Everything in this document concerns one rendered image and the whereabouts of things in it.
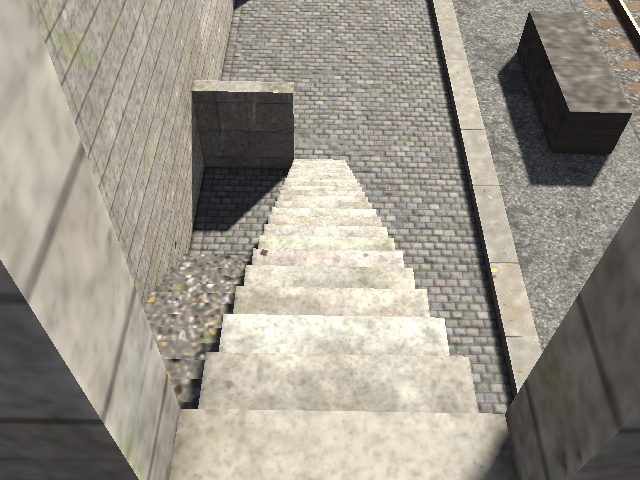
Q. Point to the stairs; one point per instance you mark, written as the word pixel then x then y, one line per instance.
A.
pixel 328 318

